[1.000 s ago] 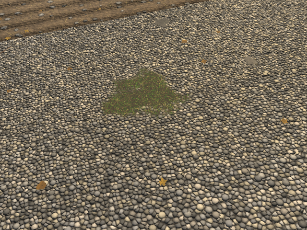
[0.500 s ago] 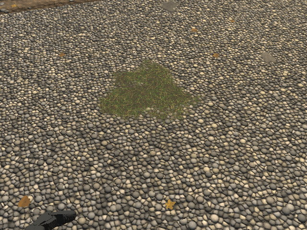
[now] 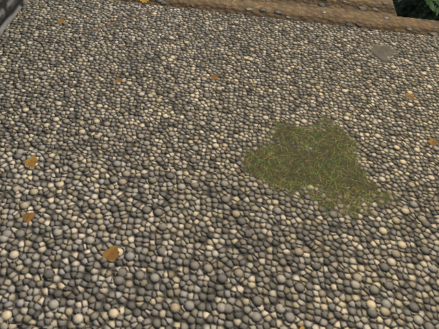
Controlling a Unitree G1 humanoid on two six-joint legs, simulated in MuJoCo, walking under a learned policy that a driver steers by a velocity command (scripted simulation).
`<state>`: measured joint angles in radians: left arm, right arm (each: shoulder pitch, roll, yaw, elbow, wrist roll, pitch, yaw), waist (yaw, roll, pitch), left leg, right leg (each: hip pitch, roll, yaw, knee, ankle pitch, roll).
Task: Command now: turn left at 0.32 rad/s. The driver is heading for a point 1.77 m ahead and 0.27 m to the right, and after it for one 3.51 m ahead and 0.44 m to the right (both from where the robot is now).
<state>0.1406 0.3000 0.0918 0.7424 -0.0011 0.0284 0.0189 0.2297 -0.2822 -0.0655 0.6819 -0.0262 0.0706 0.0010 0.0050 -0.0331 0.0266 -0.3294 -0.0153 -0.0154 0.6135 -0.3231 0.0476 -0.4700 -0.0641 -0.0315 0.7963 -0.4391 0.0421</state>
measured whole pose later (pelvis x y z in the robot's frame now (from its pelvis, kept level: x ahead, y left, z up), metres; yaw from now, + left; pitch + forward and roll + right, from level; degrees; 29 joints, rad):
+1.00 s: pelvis +0.01 -0.01 +0.01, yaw +2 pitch -2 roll +0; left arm 0.21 0.23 0.04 1.00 0.00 0.00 0.03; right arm 0.21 -0.22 -0.05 0.97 0.00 0.03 -0.03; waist 0.00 0.00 0.05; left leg -0.18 -0.04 -0.05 0.50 -0.27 0.02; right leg -0.16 -0.01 0.03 0.49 -0.29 0.02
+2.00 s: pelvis +0.04 -0.03 +0.00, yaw +1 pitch +1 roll +0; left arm 0.34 0.19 0.03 1.07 -0.03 -0.06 0.02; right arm 0.38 -0.21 -0.04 1.07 0.02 -0.02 -0.03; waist -0.01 0.02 -0.02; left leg -0.21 -0.01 -0.05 0.55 -0.36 0.03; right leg -0.29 0.01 -0.03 0.71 -0.47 -0.09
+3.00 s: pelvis +0.56 -0.11 -0.13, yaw +2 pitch +2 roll +4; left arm 0.06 0.24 0.04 0.82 0.00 -0.10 -0.08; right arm 0.49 -0.25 -0.05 1.00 0.03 -0.07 -0.02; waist -0.08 -0.02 0.00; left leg -0.27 0.02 -0.06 1.42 -0.78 0.01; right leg -0.39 -0.04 0.00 0.48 -0.10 -0.05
